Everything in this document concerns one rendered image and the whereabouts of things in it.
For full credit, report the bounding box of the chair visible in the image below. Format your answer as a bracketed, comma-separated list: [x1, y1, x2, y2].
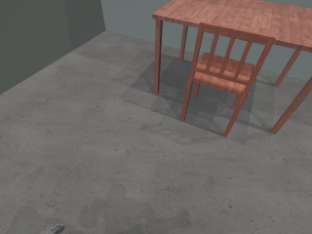
[180, 21, 276, 137]

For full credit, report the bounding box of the table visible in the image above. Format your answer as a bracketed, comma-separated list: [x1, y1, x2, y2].
[152, 0, 312, 135]

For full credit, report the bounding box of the robot left hand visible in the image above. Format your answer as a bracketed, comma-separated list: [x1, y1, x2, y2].
[40, 223, 65, 234]

